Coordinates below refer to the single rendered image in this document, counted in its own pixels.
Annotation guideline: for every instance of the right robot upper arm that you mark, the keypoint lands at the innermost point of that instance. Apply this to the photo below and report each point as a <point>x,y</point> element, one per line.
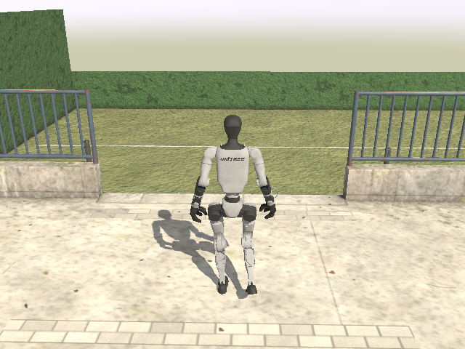
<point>256,154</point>

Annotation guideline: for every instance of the left robot upper arm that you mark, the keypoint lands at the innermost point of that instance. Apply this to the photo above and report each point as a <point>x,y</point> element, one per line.
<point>209,154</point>

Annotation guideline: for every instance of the robot left foot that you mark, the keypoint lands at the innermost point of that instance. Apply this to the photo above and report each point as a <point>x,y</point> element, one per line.
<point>223,287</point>

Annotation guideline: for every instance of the right robot forearm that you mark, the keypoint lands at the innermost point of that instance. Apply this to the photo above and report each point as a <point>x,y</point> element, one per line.
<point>267,193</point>

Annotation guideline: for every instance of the right robot hand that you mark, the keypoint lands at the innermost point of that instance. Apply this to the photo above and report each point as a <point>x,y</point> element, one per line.
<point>266,208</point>

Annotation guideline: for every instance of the humanoid robot head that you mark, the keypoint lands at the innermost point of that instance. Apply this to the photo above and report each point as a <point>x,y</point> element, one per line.
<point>232,125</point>

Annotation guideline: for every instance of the left robot hand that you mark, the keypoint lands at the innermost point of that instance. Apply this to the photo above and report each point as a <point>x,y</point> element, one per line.
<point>195,211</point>

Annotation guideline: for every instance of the left robot forearm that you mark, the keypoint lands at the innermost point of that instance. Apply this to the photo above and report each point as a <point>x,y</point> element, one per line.
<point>198,195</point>

